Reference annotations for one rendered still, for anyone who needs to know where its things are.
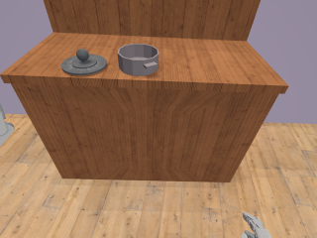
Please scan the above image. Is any right robot hand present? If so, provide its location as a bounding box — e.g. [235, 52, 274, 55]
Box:
[241, 211, 272, 238]

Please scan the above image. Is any knob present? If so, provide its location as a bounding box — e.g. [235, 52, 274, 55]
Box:
[76, 49, 89, 61]

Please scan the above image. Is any pot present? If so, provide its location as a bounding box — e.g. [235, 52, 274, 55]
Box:
[117, 44, 159, 76]

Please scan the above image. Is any lid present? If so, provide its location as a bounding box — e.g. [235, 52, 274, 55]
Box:
[61, 54, 107, 75]

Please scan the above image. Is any table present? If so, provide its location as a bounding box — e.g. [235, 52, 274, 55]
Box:
[0, 0, 289, 182]

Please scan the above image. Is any left robot hand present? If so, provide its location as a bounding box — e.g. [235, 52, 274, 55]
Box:
[0, 104, 15, 146]

